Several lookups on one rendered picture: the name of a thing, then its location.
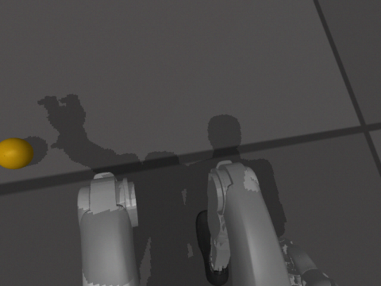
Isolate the right robot hand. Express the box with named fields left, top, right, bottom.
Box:
left=277, top=237, right=317, bottom=286

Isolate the ball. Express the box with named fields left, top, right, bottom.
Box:
left=0, top=138, right=34, bottom=169

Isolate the right robot arm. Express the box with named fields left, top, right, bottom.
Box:
left=301, top=269, right=338, bottom=286

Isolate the right robot foot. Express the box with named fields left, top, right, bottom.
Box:
left=196, top=210, right=229, bottom=286

